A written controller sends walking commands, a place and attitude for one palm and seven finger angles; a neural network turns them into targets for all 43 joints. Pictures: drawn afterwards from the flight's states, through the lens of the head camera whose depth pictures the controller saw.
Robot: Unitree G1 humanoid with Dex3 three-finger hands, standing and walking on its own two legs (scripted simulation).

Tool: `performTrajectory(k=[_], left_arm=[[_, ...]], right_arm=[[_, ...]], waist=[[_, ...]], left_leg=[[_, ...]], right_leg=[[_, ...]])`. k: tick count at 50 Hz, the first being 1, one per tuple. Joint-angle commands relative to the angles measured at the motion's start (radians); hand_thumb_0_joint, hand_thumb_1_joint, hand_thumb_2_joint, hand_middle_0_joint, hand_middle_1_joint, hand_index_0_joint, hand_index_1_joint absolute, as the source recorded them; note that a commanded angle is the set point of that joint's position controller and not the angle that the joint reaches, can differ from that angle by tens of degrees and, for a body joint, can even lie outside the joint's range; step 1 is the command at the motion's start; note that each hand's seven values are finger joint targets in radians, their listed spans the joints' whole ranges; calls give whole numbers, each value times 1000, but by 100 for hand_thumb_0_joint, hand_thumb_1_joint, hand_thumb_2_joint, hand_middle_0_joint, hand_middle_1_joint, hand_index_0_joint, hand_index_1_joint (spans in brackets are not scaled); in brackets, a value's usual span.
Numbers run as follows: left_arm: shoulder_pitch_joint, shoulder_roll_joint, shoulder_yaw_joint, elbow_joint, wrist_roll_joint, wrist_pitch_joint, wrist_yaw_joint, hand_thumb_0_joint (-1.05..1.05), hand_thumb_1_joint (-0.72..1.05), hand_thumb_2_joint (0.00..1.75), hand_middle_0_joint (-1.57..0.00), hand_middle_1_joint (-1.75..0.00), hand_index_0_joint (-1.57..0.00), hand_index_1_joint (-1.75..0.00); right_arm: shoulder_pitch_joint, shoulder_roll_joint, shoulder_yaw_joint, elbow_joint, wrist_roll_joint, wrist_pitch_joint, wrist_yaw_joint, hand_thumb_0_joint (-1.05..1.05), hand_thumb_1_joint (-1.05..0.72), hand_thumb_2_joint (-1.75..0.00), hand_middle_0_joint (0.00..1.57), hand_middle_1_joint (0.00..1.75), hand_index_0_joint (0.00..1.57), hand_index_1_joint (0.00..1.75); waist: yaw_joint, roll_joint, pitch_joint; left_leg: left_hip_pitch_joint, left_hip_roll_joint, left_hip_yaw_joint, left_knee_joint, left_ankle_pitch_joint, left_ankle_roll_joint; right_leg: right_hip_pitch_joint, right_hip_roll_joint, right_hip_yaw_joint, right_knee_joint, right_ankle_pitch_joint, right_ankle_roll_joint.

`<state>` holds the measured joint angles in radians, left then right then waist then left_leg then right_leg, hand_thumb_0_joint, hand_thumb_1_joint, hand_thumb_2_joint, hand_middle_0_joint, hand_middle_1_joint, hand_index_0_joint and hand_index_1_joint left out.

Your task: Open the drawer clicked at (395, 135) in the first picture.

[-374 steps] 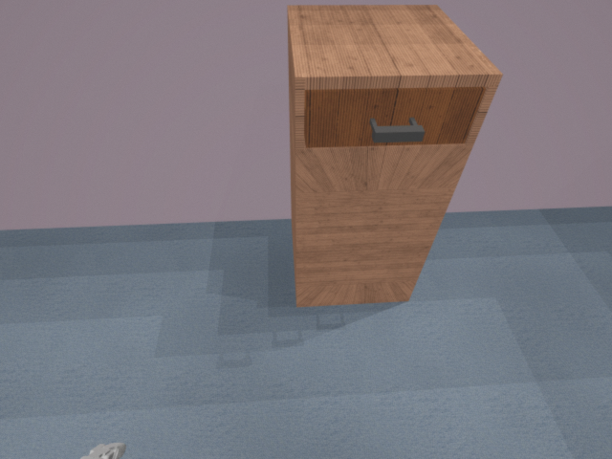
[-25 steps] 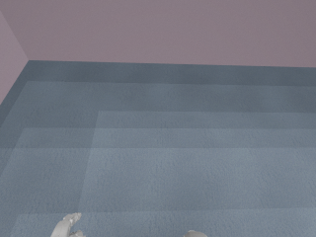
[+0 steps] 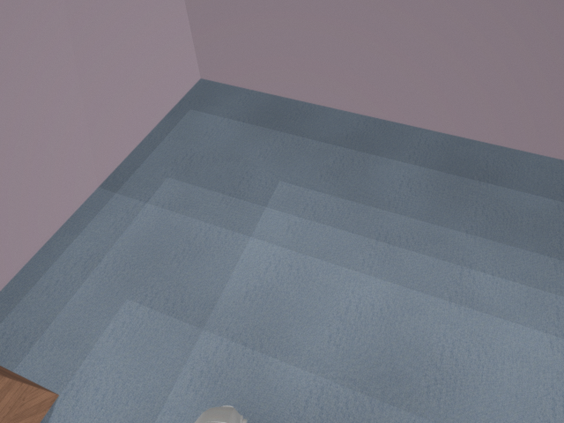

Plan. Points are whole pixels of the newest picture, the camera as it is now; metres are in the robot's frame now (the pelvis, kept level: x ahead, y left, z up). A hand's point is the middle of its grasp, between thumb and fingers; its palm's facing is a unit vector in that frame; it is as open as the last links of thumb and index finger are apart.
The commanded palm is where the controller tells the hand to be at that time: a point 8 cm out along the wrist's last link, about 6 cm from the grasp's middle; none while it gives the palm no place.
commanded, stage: turn to face it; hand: left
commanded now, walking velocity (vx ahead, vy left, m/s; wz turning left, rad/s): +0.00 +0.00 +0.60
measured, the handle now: out of the picture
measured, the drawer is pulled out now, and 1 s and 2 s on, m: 0.00 0.00 0.00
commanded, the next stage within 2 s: take the last steps up to it in 1.92 s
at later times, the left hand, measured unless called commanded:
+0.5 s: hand out of the picture +0.07 +0.25 -0.15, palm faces +0.27 -0.93 -0.26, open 7.4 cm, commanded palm none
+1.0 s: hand out of the picture -0.09 +0.19 -0.17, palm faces +0.59 -0.77 -0.25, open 7.4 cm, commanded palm none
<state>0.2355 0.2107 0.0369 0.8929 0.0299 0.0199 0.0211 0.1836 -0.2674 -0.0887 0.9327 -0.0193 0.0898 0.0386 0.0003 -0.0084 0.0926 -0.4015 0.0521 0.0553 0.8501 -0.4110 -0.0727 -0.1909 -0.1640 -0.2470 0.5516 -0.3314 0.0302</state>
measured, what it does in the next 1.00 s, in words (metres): steps on the spot, turning left: left foot, then right foot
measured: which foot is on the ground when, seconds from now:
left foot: up 0.00-0.04, down 0.06-0.58, up 0.60-1.00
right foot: down 0.00-0.06, up 0.08-0.56, down 0.58-1.00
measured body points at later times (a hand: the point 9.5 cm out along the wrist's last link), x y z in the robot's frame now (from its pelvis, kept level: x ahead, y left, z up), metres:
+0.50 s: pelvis +0.00 +0.02 +0.00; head +0.04 +0.03 +0.45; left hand +0.06 +0.30 -0.13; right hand +0.13 -0.21 -0.14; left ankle +0.00 +0.13 -0.73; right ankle +0.03 -0.13 -0.70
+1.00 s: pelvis -0.01 +0.00 +0.00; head +0.03 +0.03 +0.44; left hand -0.12 +0.23 -0.15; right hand +0.22 -0.18 -0.14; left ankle -0.09 +0.10 -0.71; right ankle +0.04 -0.12 -0.73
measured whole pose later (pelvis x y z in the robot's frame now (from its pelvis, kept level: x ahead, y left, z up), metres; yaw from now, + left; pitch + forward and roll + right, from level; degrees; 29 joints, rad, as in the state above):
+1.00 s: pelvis -0.01 +0.00 +0.00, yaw +36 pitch +1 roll +1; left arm 0.25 0.21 0.04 0.90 0.03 0.02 0.02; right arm 0.17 -0.27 -0.08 0.93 -0.02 0.08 0.04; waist 0.01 -0.02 0.10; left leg -0.37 0.04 0.07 0.78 -0.41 -0.06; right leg -0.20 -0.17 -0.28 0.57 -0.35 0.03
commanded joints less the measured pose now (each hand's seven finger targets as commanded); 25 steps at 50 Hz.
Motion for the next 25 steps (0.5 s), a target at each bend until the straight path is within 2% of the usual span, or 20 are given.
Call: performTrajectory(k=[1,2,3,4,5,6,8,9,11,14,18,21,25], left_arm=[[19,227,72,-52,-6,-10,8,0,90,90,-20,-30,-20,-30],[21,211,70,-61,-15,-6,5,0,90,90,-20,-30,-20,-30],[15,140,56,-101,-24,-3,-4,0,90,90,-20,-30,-20,-30],[-45,123,40,-130,-16,8,2,0,90,90,-20,-30,-20,-30],[-56,134,45,-130,-14,12,2,0,90,90,-20,-30,-20,-30],[-75,122,48,-114,-12,16,4,0,90,90,-20,-30,-20,-30],[-67,143,56,-81,-12,13,-5,0,90,90,-20,-30,-20,-30],[-46,142,57,-74,-12,12,-8,0,90,90,-20,-30,-20,-30],[-27,144,57,-61,-13,12,-11,0,90,90,-20,-30,-20,-30],[-45,139,56,-71,-12,15,-6,0,90,90,-20,-30,-20,-30],[-97,132,54,-99,-15,15,-2,0,90,90,-20,-30,-20,-30],[-123,122,49,-122,-18,11,0,0,90,90,-20,-30,-20,-30],[-75,109,45,-123,-28,0,5,0,90,90,-20,-30,-20,-30]], right_arm=[[7,-65,-3,-99,7,-57,-8,0,-90,-90,20,30,20,30],[83,-118,-17,-81,4,-67,-8,0,-90,-90,20,30,20,30],[152,-241,-47,-76,-2,-79,-15,0,-90,-90,20,30,20,30],[207,-291,-54,-52,9,-71,-25,0,-90,-90,20,30,20,30],[188,-268,-47,-54,4,-69,-30,0,-90,-90,20,30,20,30],[146,-230,-39,-66,0,-75,-41,0,-90,-90,20,30,20,30],[36,-173,-15,-94,-1,-76,-49,0,-90,-90,20,30,20,30],[14,-161,-8,-103,-1,-80,-49,0,-90,-90,20,30,20,30],[10,-162,-8,-107,2,-84,-50,0,-90,-90,20,30,20,30],[32,-160,-10,-102,1,-82,-49,0,-90,-90,20,30,20,30],[48,-166,-19,-100,-4,-74,-46,0,-90,-90,20,30,20,30],[57,-169,-25,-96,-7,-69,-44,0,-90,-90,20,30,20,30],[32,-166,-31,-106,-9,-62,-43,0,-90,-90,20,30,20,30]], waist=[[-1,-181,-149],[-46,-45,-205],[-85,302,-238],[-106,305,-259],[-92,212,-239],[-84,244,-215],[-44,208,-135],[-28,181,-130],[-19,135,-150],[-26,121,-150],[-41,134,-124],[-47,155,-129],[-25,172,-164]], left_leg=[[132,-38,59,-315,129,26],[312,4,-5,-429,307,45],[488,282,-386,-459,724,164],[472,385,-458,-458,942,264],[429,379,-390,-450,845,293],[379,309,-378,-464,758,267],[286,211,-292,-476,678,216],[275,185,-272,-480,677,209],[284,167,-261,-488,664,211],[284,162,-310,-505,592,225],[253,163,-397,-518,472,247],[245,157,-448,-498,471,258],[173,116,-487,-443,543,238]], right_leg=[[74,-192,87,22,507,-75],[-39,-164,58,191,395,-28],[-352,-4,34,435,-162,64],[-417,31,149,568,-374,71],[-418,6,194,634,-312,56],[-431,7,216,656,-246,59],[-409,16,239,671,-111,65],[-390,27,235,658,-82,67],[-365,40,235,625,-50,72],[-359,54,248,567,-37,80],[-342,73,257,466,-71,79],[-304,98,259,358,-108,71],[-130,150,244,140,-85,51]])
